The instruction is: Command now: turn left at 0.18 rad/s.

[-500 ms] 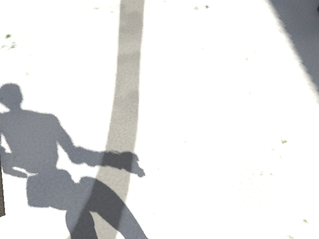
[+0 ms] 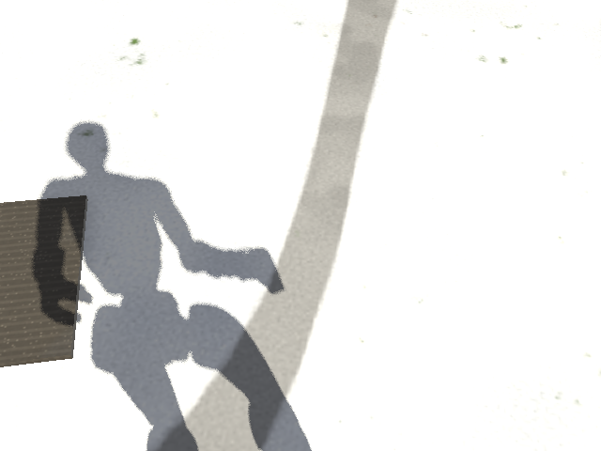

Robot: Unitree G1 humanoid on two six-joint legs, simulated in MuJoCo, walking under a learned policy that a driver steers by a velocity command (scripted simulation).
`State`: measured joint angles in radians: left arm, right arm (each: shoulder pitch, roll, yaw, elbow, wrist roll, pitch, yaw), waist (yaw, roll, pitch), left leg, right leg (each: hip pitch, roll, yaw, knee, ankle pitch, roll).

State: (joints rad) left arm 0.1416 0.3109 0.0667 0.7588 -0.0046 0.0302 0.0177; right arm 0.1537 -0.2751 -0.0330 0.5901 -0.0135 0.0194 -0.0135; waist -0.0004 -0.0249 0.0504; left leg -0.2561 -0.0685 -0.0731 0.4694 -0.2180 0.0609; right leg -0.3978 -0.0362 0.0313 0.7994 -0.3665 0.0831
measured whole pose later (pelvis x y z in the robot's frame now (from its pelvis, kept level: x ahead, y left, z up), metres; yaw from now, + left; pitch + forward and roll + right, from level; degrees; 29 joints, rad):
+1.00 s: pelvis +0.09 +0.00 +0.00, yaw +1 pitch +0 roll +0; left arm 0.29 0.30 0.04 0.86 -0.04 -0.06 0.00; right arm 0.33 -0.25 -0.06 0.83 0.01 -0.09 0.01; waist -0.01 -0.04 0.00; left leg -0.18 -0.03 0.02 0.47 -0.30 0.06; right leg -0.36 -0.01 0.04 1.01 -0.42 -0.04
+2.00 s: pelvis +0.62 +0.01 -0.01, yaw +0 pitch +2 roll -1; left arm 0.31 0.30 0.03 0.90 -0.01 -0.04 0.00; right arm 0.07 -0.24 -0.02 0.76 -0.01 -0.08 0.03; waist 0.03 -0.02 0.06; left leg -0.44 -0.01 0.03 0.49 -0.08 0.04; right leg -0.30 0.03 0.06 1.08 -0.57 0.02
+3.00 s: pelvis +0.73 -0.01 -0.01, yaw +1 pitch -1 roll +0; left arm 0.26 0.23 0.03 1.05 -0.01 -0.01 0.04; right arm 0.19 -0.23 -0.04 1.10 0.01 0.00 -0.03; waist 0.00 0.00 0.00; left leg -0.25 0.00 0.01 0.59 -0.40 0.03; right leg -0.17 -0.01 0.00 0.55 -0.38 -0.02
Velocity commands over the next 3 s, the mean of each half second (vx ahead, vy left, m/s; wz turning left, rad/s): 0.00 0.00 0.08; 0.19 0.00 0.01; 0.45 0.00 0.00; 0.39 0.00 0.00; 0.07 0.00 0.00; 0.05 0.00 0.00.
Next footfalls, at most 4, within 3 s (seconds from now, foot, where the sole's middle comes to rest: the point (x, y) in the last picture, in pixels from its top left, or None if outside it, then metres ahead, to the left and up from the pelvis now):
0.10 right None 0.04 -0.15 -0.78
1.36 right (355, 449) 0.47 -0.12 -0.78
1.88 left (256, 324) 0.77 0.11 -0.78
2.22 right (356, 338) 0.74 -0.14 -0.78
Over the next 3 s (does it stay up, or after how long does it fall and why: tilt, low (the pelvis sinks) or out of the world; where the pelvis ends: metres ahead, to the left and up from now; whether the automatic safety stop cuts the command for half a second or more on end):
stays up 0.73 -0.01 -0.01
